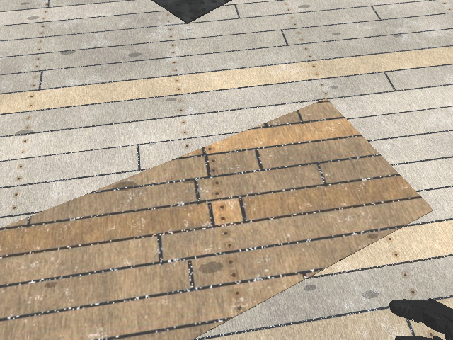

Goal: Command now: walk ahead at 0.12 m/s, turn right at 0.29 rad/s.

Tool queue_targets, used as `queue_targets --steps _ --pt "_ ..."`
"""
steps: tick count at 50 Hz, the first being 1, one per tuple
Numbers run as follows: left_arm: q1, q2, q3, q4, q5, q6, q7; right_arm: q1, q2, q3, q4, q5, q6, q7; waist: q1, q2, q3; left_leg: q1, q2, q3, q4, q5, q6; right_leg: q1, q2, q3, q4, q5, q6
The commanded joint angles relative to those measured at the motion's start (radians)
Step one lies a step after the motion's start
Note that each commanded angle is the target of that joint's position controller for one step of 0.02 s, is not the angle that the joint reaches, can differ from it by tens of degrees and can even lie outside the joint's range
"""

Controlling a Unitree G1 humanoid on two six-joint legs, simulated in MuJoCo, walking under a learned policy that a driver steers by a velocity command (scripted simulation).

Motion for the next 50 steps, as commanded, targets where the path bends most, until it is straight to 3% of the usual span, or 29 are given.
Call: queue_targets --steps 1,3,4,6,9,11,12,13,14,15,17,20,29,39,50 --pt "0.045 0.143 0.032 -0.057 -0.002 0.025 0.008 0.076 -0.076 -0.012 -0.043 0.003 0.024 0.001 -0.068 0.069 -0.214 0.43 0.336 -0.373 -0.15 0.185 0.215 -0.305 -0.096 -0.029 0.222 0.047 0.059" --pt "0.038 0.085 0.021 -0.067 0.007 0.043 0.008 0.034 -0.08 -0.01 -0.016 -0.013 0.032 0.005 -0.024 0.116 -0.135 0.221 0.255 -0.247 -0.208 0.152 0.185 -0.17 -0.132 -0.064 0.04 0.092 0.057" --pt "0.052 0.051 0.01 -0.064 0.01 0.043 0.007 0.023 -0.083 -0.011 -0.005 -0.015 0.032 0.006 -0.014 0.141 -0.13 0.176 0.229 -0.196 -0.217 0.186 0.185 -0.112 -0.129 -0.096 -0.067 0.09 0.059" --pt "0.033 0.021 -0.005 -0.067 0.022 0.035 0.006 0.029 -0.107 -0.02 0.013 -0.008 0.037 0.001 -0.026 0.162 -0.161 0.176 0.231 -0.164 -0.208 0.266 0.206 -0.032 -0.132 -0.127 -0.234 0.114 0.057" --pt "0.015 0.047 -0.003 -0.063 0.021 0.037 -0.003 0.038 -0.135 -0.024 0.028 0.011 0.054 -0.008 -0.028 0.145 -0.199 0.18 0.254 -0.177 -0.205 0.088 0.204 0.078 -0.127 -0.149 -0.422 0.304 0.032" --pt "-0.003 0.052 -0.001 -0.065 0.034 0.041 -0.01 0.039 -0.111 -0.011 0.038 0.019 0.061 -0.009 -0.014 0.124 -0.16 0.087 0.216 -0.159 -0.205 -0.182 0.142 0.188 -0.117 -0.158 -0.563 0.415 -0.01" --pt "-0.028 0.07 -0.002 -0.087 0.049 0.041 -0.008 0.071 -0.078 0.002 0.056 0.013 0.058 -0.005 -0.018 0.087 -0.135 0.034 0.186 -0.142 -0.191 -0.304 0.078 0.223 -0.168 -0.093 -0.621 0.455 -0.042" --pt "-0.07 0.144 0.01 -0.111 0.052 0.042 -0.001 0.113 -0.069 0.006 0.058 -0.001 0.056 0.0 -0.071 -0.035 -0.097 0.018 0.106 -0.064 -0.126 -0.386 0.014 0.165 -0.262 0.014 -0.666 0.397 -0.091" --pt "-0.098 0.107 0.001 -0.096 0.047 0.037 -0.004 0.118 -0.051 0.008 0.063 -0.004 0.057 -0.001 -0.097 -0.137 -0.088 0.167 0.061 0.009 -0.085 -0.288 -0.027 -0.012 -0.263 0.026 -0.719 0.166 -0.122" --pt "-0.133 0.056 -0.014 -0.106 0.05 0.027 -0.009 0.098 -0.061 0.007 0.069 -0.006 0.059 -0.004 -0.09 -0.133 -0.05 0.226 0.06 0.009 -0.059 -0.209 -0.042 -0.079 -0.229 0.008 -0.749 0.06 -0.103" --pt "-0.144 0.051 -0.017 -0.103 0.051 0.009 -0.013 0.117 -0.078 0.002 0.094 -0.002 0.062 -0.012 -0.091 -0.117 -0.016 0.237 0.071 -0.001 -0.056 -0.153 -0.032 -0.091 -0.197 -0.023 -0.732 0.122 -0.06" --pt "-0.097 0.061 -0.016 -0.09 0.035 -0.009 -0.01 0.134 -0.087 -0.001 0.121 0.002 0.057 -0.013 -0.076 -0.037 -0.041 0.223 0.084 -0.018 -0.064 -0.089 -0.016 -0.009 -0.182 -0.049 -0.662 0.324 -0.049" --pt "-0.089 0.041 -0.018 -0.077 0.029 -0.009 -0.012 0.131 -0.094 -0.003 0.198 0.016 0.07 -0.023 -0.074 0.018 -0.095 0.296 0.097 -0.023 -0.025 0.072 -0.021 0.053 -0.159 -0.081 -0.616 0.568 -0.056" --pt "-0.074 0.038 -0.014 -0.017 0.027 -0.013 -0.012 0.106 -0.105 -0.007 0.283 0.019 0.096 -0.041 -0.08 0.01 -0.079 0.331 0.1 -0.026 -0.03 0.083 -0.022 0.064 -0.148 -0.1 -0.637 0.608 -0.05" --pt "-0.056 0.035 -0.018 0.067 0.026 -0.015 -0.003 0.095 -0.098 -0.009 0.364 0.019 0.106 -0.05 -0.082 0.012 -0.048 0.329 0.093 -0.022 -0.062 0.03 -0.026 0.06 -0.139 -0.114 -0.675 0.527 -0.043"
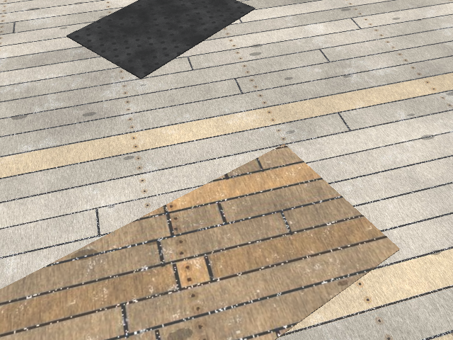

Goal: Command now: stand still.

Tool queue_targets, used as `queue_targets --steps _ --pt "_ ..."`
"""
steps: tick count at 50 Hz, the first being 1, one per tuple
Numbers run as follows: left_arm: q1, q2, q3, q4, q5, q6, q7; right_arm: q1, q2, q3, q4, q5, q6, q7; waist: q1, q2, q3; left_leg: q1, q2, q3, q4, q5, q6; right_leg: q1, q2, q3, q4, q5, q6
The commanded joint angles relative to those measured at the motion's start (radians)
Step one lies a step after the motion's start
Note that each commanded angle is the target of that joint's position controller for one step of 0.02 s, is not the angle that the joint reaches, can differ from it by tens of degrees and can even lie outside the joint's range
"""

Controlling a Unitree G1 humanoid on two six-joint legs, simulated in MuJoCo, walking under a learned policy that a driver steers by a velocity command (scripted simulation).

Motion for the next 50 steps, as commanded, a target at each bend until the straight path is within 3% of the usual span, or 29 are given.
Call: queue_targets --steps 1,24,50 --pt "0.024 0.107 0.022 -0.019 0.0 -0.01 0.005 -0.004 -0.111 -0.019 -0.014 0.0 -0.007 -0.005 -0.002 -0.008 -0.026 0.073 0.023 -0.025 -0.053 0.199 0.027 -0.074 -0.053 0.044 -0.1 0.257 -0.013" --pt "0.079 0.071 0.002 0.121 -0.004 -0.012 0.01 0.078 -0.073 -0.01 0.056 0.0 -0.007 -0.017 0.001 -0.003 0.01 0.048 0.012 -0.015 -0.08 0.143 0.023 -0.095 -0.04 0.027 -0.139 0.164 -0.013" --pt "0.131 0.036 -0.005 0.181 -0.008 -0.01 0.012 0.159 -0.037 -0.002 0.057 0.003 -0.009 -0.022 0.008 0.0 0.023 0.037 0.007 -0.012 -0.078 0.152 0.028 -0.1 -0.033 0.016 -0.136 0.172 -0.011"
Over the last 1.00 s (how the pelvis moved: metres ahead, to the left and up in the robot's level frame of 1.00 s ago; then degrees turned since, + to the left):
0.10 -0.03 0.01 -2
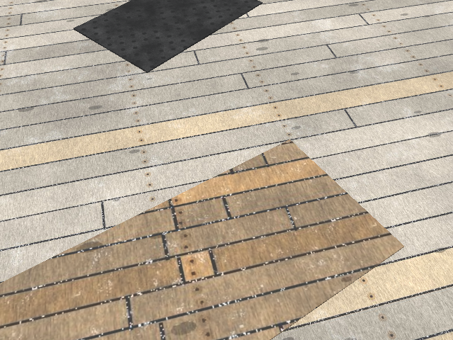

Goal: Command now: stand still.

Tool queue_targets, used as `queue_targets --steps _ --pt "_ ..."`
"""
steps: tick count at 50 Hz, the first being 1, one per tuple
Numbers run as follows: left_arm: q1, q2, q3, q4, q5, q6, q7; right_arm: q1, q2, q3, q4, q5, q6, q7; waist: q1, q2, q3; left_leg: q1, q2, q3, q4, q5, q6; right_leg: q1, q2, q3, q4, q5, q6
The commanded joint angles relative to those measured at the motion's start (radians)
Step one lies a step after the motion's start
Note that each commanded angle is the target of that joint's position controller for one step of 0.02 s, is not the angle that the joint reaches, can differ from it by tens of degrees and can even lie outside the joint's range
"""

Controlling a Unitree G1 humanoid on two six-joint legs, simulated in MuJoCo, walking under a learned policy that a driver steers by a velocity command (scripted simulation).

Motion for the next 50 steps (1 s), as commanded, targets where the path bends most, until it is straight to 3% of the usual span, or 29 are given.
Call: queue_targets --steps 1,13,14,16,18,20,22,23,25,26,27,28,29,30,31,32,33,35,39,42,45,47,48,49,50 --pt "0.072 0.089 0.015 -0.01 0.0 -0.004 0.003 0.051 -0.093 -0.013 -0.017 0.0 -0.005 -0.003 0.001 -0.005 0.023 0.052 0.007 -0.002 -0.057 0.127 0.025 -0.094 -0.032 0.026 -0.101 0.143 -0.014" --pt "0.088 0.079 0.015 -0.002 -0.002 -0.004 0.005 0.074 -0.082 -0.013 -0.022 0.001 -0.007 -0.004 0.002 -0.004 0.029 0.048 0.005 -0.002 -0.054 0.126 0.028 -0.098 -0.031 0.023 -0.097 0.139 -0.012" --pt "0.107 0.069 0.013 0.009 -0.001 -0.002 0.006 0.093 -0.069 -0.01 -0.012 0.001 -0.006 -0.004 0.002 -0.009 0.004 0.059 -0.009 0.013 -0.052 0.034 0.029 -0.088 -0.023 0.015 -0.104 0.039 -0.016" --pt "0.107 0.108 0.027 0.003 -0.014 0.002 0.012 0.095 -0.078 -0.017 -0.014 0.011 -0.006 -0.007 0.008 -0.041 0.049 -0.011 -0.055 0.058 0.012 -0.28 0.045 -0.134 -0.026 0.043 -0.116 -0.314 -0.057" --pt "0.134 0.142 0.04 -0.01 -0.024 -0.009 0.013 0.05 -0.068 -0.015 -0.044 0.011 -0.027 -0.001 0.032 -0.088 0.129 -0.148 -0.055 0.059 0.096 -0.367 0.063 -0.16 -0.119 0.181 -0.186 -0.528 -0.122" --pt "0.17 0.2 0.064 -0.009 -0.033 -0.03 0.007 0.007 -0.029 -0.007 -0.076 0.016 -0.065 0.018 0.052 -0.193 0.157 -0.241 -0.033 0.072 0.287 -0.207 0.069 -0.117 -0.293 0.423 -0.298 -0.569 -0.218" --pt "0.12 0.186 0.063 -0.035 -0.026 -0.046 0.002 0.003 -0.042 -0.011 -0.096 0.028 -0.093 0.036 0.024 -0.175 0.179 -0.282 0.017 0.029 0.327 -0.251 0.105 -0.115 -0.341 0.468 -0.31 -0.472 -0.241" --pt "0.082 0.178 0.062 -0.05 -0.033 -0.05 -0.002 0.027 -0.043 -0.012 -0.096 0.035 -0.104 0.042 -0.003 -0.164 0.176 -0.231 0.025 0.031 0.228 -0.258 0.121 -0.121 -0.319 0.413 -0.283 -0.407 -0.214" --pt "0.011 0.17 0.06 -0.077 -0.043 -0.045 -0.009 0.183 -0.056 -0.03 -0.027 0.03 -0.113 0.045 -0.075 -0.103 0.118 0.105 -0.046 0.099 -0.003 -0.082 0.11 -0.246 -0.186 0.22 -0.159 -0.24 -0.138" --pt "-0.019 0.157 0.055 -0.094 -0.038 -0.051 -0.011 0.3 -0.092 -0.047 0.008 0.021 -0.111 0.045 -0.117 -0.018 0.068 0.261 0.003 -0.005 -0.045 -0.06 0.114 -0.33 -0.115 0.122 0.027 -0.077 -0.1" --pt "-0.026 0.085 0.036 -0.123 -0.03 -0.067 -0.013 0.454 -0.211 -0.08 0.026 0.025 -0.112 0.044 -0.154 0.258 -0.002 0.421 0.222 -0.376 -0.214 -0.177 0.211 -0.499 0.015 -0.048 0.398 -0.062 -0.031" --pt "-0.033 0.07 0.033 -0.143 -0.038 -0.087 -0.013 0.484 -0.214 -0.071 0.024 0.009 -0.125 0.054 -0.141 0.296 -0.017 0.425 0.374 -0.713 -0.328 -0.261 0.312 -0.634 0.039 0.029 0.65 -0.233 -0.032" --pt "-0.039 0.099 0.039 -0.146 -0.052 -0.099 -0.02 0.37 -0.146 -0.048 -0.007 0.004 -0.136 0.054 -0.079 0.145 0.063 0.366 0.383 -0.659 -0.317 -0.264 0.303 -0.705 -0.034 0.089 0.784 -0.181 -0.06" --pt "-0.038 0.102 0.039 -0.141 -0.053 -0.106 -0.029 0.287 -0.112 -0.036 -0.039 0.005 -0.141 0.058 -0.049 0.086 0.084 0.327 0.335 -0.524 -0.317 -0.227 0.27 -0.717 -0.078 0.09 0.805 -0.074 -0.081" --pt "-0.044 0.114 0.046 -0.137 -0.043 -0.112 -0.032 0.237 -0.106 -0.029 -0.059 0.006 -0.139 0.065 -0.03 0.051 0.09 0.305 0.29 -0.412 -0.33 -0.14 0.239 -0.709 -0.11 0.073 0.76 0.011 -0.088" --pt "-0.065 0.141 0.06 -0.139 -0.033 -0.112 -0.033 0.225 -0.085 -0.019 -0.066 0.005 -0.133 0.068 -0.023 0.048 0.091 0.294 0.25 -0.313 -0.337 -0.014 0.208 -0.685 -0.131 0.056 0.703 0.066 -0.086" --pt "-0.075 0.139 0.065 -0.141 -0.028 -0.109 -0.039 0.248 -0.064 -0.011 -0.061 0.0 -0.124 0.067 -0.025 0.068 0.078 0.279 0.213 -0.236 -0.338 0.091 0.187 -0.644 -0.141 0.035 0.666 0.1 -0.078" --pt "-0.101 0.101 0.06 -0.147 -0.026 -0.095 -0.05 0.301 -0.076 -0.009 -0.054 -0.004 -0.112 0.056 -0.028 0.077 0.067 0.281 0.186 -0.152 -0.334 0.265 0.189 -0.639 -0.137 -0.007 0.611 0.135 -0.05" --pt "-0.317 0.062 0.038 -0.234 -0.023 -0.089 -0.054 0.3 -0.128 -0.012 -0.081 -0.01 -0.1 0.032 -0.058 0.061 0.112 0.188 0.162 -0.075 -0.379 0.317 0.195 -0.596 -0.107 -0.052 0.314 0.267 -0.011" --pt "-0.413 0.075 0.031 -0.269 -0.03 -0.09 -0.065 0.343 -0.149 -0.02 -0.078 0.0 -0.102 0.027 -0.075 0.081 0.13 0.18 0.174 -0.051 -0.405 0.296 0.199 -0.516 -0.074 -0.078 0.172 0.333 -0.016" --pt "-0.463 0.098 0.032 -0.302 -0.034 -0.097 -0.08 0.346 -0.154 -0.029 -0.073 0.011 -0.099 0.026 -0.054 0.081 0.136 0.279 0.214 -0.033 -0.367 0.39 0.186 -0.502 -0.065 -0.062 0.087 0.325 -0.054" --pt "-0.407 0.138 0.05 -0.3 -0.032 -0.104 -0.085 0.318 -0.177 -0.039 -0.083 0.006 -0.092 0.026 0.001 0.108 0.063 0.35 0.229 -0.014 -0.256 0.688 0.165 -0.39 -0.026 -0.078 0.072 0.275 -0.088" --pt "-0.317 0.171 0.067 -0.278 -0.033 -0.104 -0.082 0.303 -0.19 -0.045 -0.089 0.0 -0.084 0.026 0.053 0.135 -0.011 0.368 0.226 -0.002 -0.14 0.877 0.153 -0.27 0.009 -0.098 0.085 0.245 -0.108" --pt "-0.144 0.213 0.092 -0.226 -0.036 -0.101 -0.075 0.282 -0.187 -0.043 -0.098 -0.005 -0.075 0.028 0.139 0.141 -0.112 0.319 0.19 0.027 0.059 0.968 0.129 -0.053 0.035 -0.111 0.074 0.249 -0.137" --pt "0.045 0.269 0.111 -0.18 -0.027 -0.094 -0.064 0.26 -0.169 -0.032 -0.125 -0.013 -0.075 0.032 0.213 0.096 -0.235 0.088 0.152 0.036 0.342 0.743 0.101 0.271 -0.103 0.047 0.102 0.217 -0.193"
Over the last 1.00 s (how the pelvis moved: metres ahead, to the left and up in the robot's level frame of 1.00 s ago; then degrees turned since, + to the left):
-0.01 0.00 0.00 1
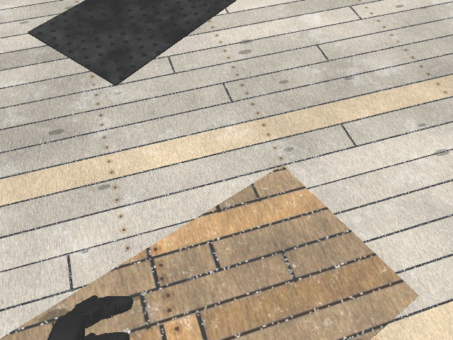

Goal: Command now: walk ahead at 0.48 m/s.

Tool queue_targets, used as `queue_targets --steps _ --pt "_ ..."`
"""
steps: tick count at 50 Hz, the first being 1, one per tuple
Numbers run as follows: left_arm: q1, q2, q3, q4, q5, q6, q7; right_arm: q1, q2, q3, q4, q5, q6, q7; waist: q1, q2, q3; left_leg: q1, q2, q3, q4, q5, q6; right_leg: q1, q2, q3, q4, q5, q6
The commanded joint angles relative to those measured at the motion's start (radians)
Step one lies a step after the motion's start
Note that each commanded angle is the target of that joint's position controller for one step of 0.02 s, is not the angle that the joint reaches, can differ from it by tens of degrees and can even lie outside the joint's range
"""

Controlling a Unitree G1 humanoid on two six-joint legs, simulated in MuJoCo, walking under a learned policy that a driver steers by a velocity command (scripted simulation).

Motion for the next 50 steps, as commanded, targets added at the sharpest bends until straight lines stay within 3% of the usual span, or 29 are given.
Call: queue_targets --steps 1,2,3,4,5,7,9,13,17,21,24,25,26,27,28,29,30,31,32,33,35,38,44,48,50 --pt "0.549 0.318 0.102 0.099 0.029 0.009 0.017 0.084 0.006 0.02 -0.088 -0.004 -0.023 0.017 0.197 -0.177 -0.438 -0.711 -0.045 -0.032 0.917 0.293 0.004 1.007 -0.375 0.661 -0.072 -0.317 -0.276" --pt "0.524 0.236 0.076 0.105 0.028 0.011 0.015 0.043 -0.04 0.011 -0.074 0.02 -0.058 0.026 0.214 -0.185 -0.451 -0.823 -0.066 -0.191 1.071 -0.042 0.028 0.98 -0.396 0.876 -0.242 -0.376 -0.269" --pt "0.408 0.187 0.06 0.094 0.017 0.006 0.015 -0.07 -0.112 -0.012 -0.12 0.051 -0.075 0.027 0.179 -0.165 -0.252 -0.919 -0.004 -0.166 1.109 0.007 0.047 0.82 -0.36 0.706 -0.262 -0.345 -0.206" --pt "0.303 0.148 0.046 0.07 0.015 0.001 0.012 -0.146 -0.131 -0.015 -0.141 0.053 -0.081 0.019 0.143 -0.062 -0.152 -0.886 0.056 -0.138 1.062 0.108 0.055 0.631 -0.325 0.546 -0.286 -0.227 -0.169" --pt "0.244 0.12 0.038 0.064 0.025 -0.006 0.006 -0.174 -0.13 -0.026 -0.144 0.04 -0.076 0.008 0.103 -0.007 -0.1 -0.831 0.094 -0.12 0.999 0.172 0.055 0.48 -0.287 0.437 -0.312 -0.128 -0.144" --pt "0.221 0.085 0.027 0.081 0.036 -0.013 -0.003 -0.122 -0.085 -0.031 -0.135 0.027 -0.044 -0.001 0.041 -0.049 -0.072 -0.713 0.136 -0.122 0.915 0.215 0.055 0.323 -0.226 0.308 -0.369 -0.082 -0.127" --pt "0.257 0.105 0.029 0.106 0.032 -0.017 0.004 -0.132 -0.068 -0.033 -0.146 0.022 -0.024 -0.005 0.027 -0.062 -0.033 -0.716 0.149 -0.103 0.849 0.231 0.042 0.255 -0.21 0.246 -0.413 -0.053 -0.143" --pt "0.339 0.158 0.038 0.13 0.032 -0.012 0.037 -0.319 -0.098 -0.042 -0.217 0.005 -0.023 -0.004 0.062 -0.041 0.017 -0.865 0.163 -0.089 0.609 0.44 0.003 0.306 -0.206 0.201 -0.447 -0.021 -0.141" --pt "0.416 0.182 0.041 0.144 0.019 -0.001 0.05 -0.477 -0.075 -0.03 -0.257 0.012 -0.035 0.014 0.113 -0.041 0.027 -0.819 0.109 -0.038 0.341 0.602 -0.002 0.361 -0.18 0.135 -0.442 -0.007 -0.102" --pt "0.493 0.191 0.046 0.176 0.009 0.016 0.053 -0.584 -0.085 -0.023 -0.3 0.023 -0.04 0.038 0.144 -0.042 0.052 -0.847 0.088 -0.041 0.23 0.556 0.012 0.506 -0.235 0.143 -0.385 -0.008 -0.094" --pt "0.486 0.208 0.056 0.18 0.008 0.033 0.058 -0.562 -0.119 -0.031 -0.313 0.024 -0.05 0.052 0.107 -0.062 0.028 -0.785 0.064 -0.032 0.183 0.443 0.051 0.592 -0.276 0.156 -0.303 0.107 -0.068" --pt "0.469 0.211 0.057 0.175 0.008 0.038 0.057 -0.501 -0.143 -0.044 -0.302 0.023 -0.054 0.052 0.065 -0.072 -0.009 -0.673 0.034 -0.011 0.164 0.415 0.067 0.582 -0.263 0.151 -0.223 0.255 -0.054" --pt "0.453 0.193 0.049 0.168 0.012 0.044 0.055 -0.349 -0.184 -0.069 -0.257 0.021 -0.056 0.046 -0.012 -0.059 -0.098 -0.466 0.003 0.01 0.147 0.418 0.091 0.541 -0.21 0.12 -0.047 0.385 -0.03" --pt "0.449 0.152 0.03 0.142 0.026 0.043 0.053 -0.15 -0.263 -0.094 -0.216 0.008 -0.057 0.036 -0.083 0.014 -0.254 -0.148 0.144 -0.136 0.177 0.418 0.151 0.354 -0.145 0.075 0.249 0.229 0.006" --pt "0.578 0.012 -0.008 0.136 0.022 0.024 0.045 -0.056 -0.35 -0.114 -0.187 -0.002 -0.051 0.038 -0.032 0.277 -0.399 0.225 0.399 -0.598 0.081 0.239 0.295 -0.06 0.042 0.039 0.631 -0.331 0.076" --pt "0.544 0.098 0.01 0.152 -0.002 0.002 0.044 -0.055 -0.246 -0.085 -0.194 -0.005 -0.053 0.038 -0.058 0.229 -0.424 0.211 0.412 -0.743 -0.018 0.161 0.282 -0.161 0.029 0.21 0.778 -0.538 0.061" --pt "0.452 0.175 0.033 0.121 -0.027 -0.006 0.045 -0.143 -0.196 -0.067 -0.207 -0.003 -0.057 0.036 -0.044 0.173 -0.274 0.087 0.383 -0.576 -0.026 0.203 0.226 -0.225 -0.022 0.215 0.814 -0.468 0.044" --pt "0.399 0.175 0.035 0.107 -0.025 -0.005 0.052 -0.234 -0.166 -0.055 -0.226 -0.003 -0.059 0.036 -0.011 0.105 -0.194 -0.059 0.349 -0.436 -0.049 0.3 0.198 -0.196 -0.079 0.187 0.779 -0.374 0.043" --pt "0.373 0.162 0.042 0.107 -0.011 0.003 0.059 -0.291 -0.134 -0.048 -0.227 -0.005 -0.062 0.039 0.016 0.07 -0.127 -0.18 0.309 -0.331 -0.09 0.36 0.178 -0.156 -0.11 0.18 0.718 -0.31 0.046" --pt "0.394 0.142 0.048 0.111 -0.007 0.018 0.06 -0.316 -0.113 -0.042 -0.222 -0.013 -0.066 0.04 0.049 0.098 -0.101 -0.256 0.278 -0.249 -0.122 0.394 0.159 -0.093 -0.139 0.187 0.675 -0.264 0.046" --pt "0.425 0.094 0.048 0.121 -0.011 0.046 0.055 -0.315 -0.102 -0.043 -0.204 -0.016 -0.069 0.038 0.073 0.1 -0.069 -0.321 0.248 -0.147 -0.166 0.444 0.159 -0.05 -0.146 0.177 0.644 -0.225 0.049" --pt "0.362 0.084 0.054 0.087 -0.004 0.068 0.055 -0.292 -0.138 -0.055 -0.185 -0.02 -0.072 0.022 0.078 0.067 -0.022 -0.325 0.253 -0.054 -0.198 0.526 0.168 -0.138 -0.149 0.19 0.575 -0.127 0.061" --pt "0.185 0.067 0.048 0.014 0.011 0.061 0.027 -0.25 -0.166 -0.064 -0.173 -0.015 -0.055 -0.006 0.038 0.048 0.032 -0.264 0.241 0.1 -0.224 0.553 0.143 -0.183 -0.13 0.119 0.276 0.091 0.073" --pt "0.061 0.053 0.037 -0.052 0.009 0.06 0.001 -0.176 -0.182 -0.072 -0.151 -0.002 -0.033 -0.012 -0.003 0.032 0.072 -0.13 0.277 0.155 -0.179 0.621 0.137 -0.229 -0.117 0.054 0.164 0.053 0.05" --pt "0.041 0.05 0.036 -0.078 0.015 0.057 -0.01 -0.179 -0.19 -0.074 -0.148 0.005 -0.014 -0.013 0.011 0.042 0.082 -0.115 0.281 0.182 -0.095 0.859 0.128 -0.173 -0.077 0.006 0.111 -0.024 0.033"
Over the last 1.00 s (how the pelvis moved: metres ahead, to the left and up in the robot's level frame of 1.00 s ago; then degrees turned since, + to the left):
0.28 0.01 -0.03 0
